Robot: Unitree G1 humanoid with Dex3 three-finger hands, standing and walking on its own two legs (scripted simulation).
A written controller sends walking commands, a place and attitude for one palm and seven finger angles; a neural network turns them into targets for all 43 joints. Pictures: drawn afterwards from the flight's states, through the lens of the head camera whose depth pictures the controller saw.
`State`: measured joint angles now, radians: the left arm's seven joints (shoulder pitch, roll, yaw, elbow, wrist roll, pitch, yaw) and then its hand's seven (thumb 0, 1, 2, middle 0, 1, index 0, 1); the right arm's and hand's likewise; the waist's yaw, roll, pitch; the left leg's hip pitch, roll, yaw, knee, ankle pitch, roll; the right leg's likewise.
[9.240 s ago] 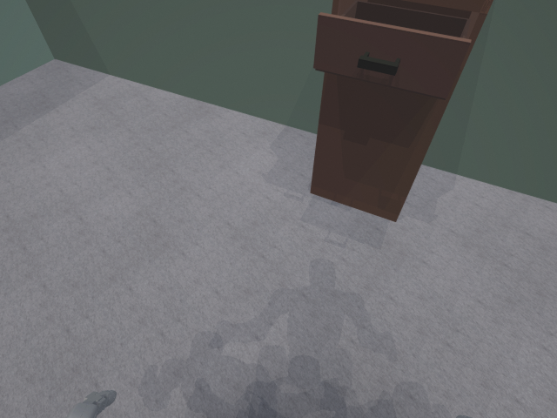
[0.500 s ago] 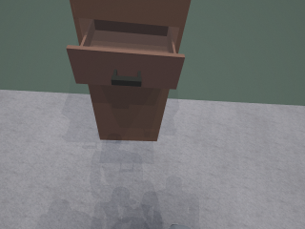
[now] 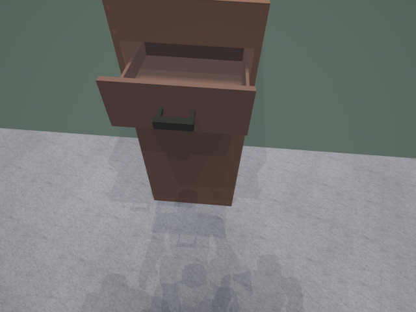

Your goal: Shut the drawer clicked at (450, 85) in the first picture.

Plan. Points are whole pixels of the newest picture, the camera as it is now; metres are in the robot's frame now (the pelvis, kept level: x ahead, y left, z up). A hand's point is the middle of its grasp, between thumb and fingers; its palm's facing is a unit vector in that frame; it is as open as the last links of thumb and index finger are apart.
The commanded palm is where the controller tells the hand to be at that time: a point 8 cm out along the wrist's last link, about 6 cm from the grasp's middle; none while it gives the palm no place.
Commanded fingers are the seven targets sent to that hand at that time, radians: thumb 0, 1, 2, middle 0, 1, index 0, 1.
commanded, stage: shuffle to correct the standing spot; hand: left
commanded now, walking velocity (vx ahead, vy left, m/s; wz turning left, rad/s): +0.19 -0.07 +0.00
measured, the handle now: (175, 118) +0.55 +0.12 +0.05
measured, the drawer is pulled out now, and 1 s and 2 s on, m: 0.20 0.20 0.20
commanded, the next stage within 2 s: come to a stop and stand still in 0.96 s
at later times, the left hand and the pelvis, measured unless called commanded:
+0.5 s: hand out of the picture +0.03 +0.16 -0.19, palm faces +0.08 -0.98 -0.16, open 7.3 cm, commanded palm none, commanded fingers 0.00 0.90 0.90 -0.20 -0.30 -0.20 -0.30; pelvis +0.06 +0.00 -0.02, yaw +1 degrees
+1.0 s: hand (135, 292) +0.19 +0.18 -0.17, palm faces +0.02 -0.98 -0.18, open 7.3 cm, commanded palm none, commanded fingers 0.00 0.90 0.90 -0.20 -0.30 -0.20 -0.30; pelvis +0.13 +0.00 +0.00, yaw -1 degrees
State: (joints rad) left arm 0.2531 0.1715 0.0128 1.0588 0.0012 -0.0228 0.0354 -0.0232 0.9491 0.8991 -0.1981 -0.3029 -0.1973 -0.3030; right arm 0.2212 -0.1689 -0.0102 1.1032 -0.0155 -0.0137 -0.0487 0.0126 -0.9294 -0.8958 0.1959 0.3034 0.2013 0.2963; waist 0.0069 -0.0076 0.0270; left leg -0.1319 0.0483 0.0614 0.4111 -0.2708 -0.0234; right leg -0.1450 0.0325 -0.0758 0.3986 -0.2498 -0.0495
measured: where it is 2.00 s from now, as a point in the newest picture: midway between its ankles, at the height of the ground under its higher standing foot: outside the picture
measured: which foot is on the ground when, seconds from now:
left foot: down 0.00-0.46, up 0.48-0.68, down 0.70-1.00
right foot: down 0.00-0.70, up 0.72-1.00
